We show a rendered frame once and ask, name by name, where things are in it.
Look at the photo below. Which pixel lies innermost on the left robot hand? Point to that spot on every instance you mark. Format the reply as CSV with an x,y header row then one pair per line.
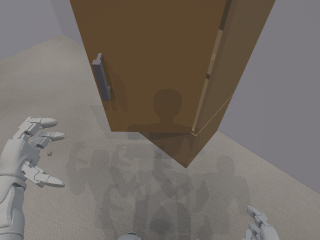
x,y
17,151

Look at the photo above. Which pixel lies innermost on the cupboard door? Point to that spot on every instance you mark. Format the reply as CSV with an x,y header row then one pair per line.
x,y
155,56

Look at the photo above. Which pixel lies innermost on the handle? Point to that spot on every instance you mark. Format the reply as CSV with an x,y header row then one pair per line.
x,y
101,78

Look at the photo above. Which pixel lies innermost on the robot left shin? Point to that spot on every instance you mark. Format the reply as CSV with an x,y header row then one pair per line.
x,y
131,233

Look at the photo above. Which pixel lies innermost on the left robot forearm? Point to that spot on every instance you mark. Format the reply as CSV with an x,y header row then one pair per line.
x,y
12,219

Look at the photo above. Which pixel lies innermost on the right robot hand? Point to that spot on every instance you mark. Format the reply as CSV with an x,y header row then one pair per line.
x,y
266,231

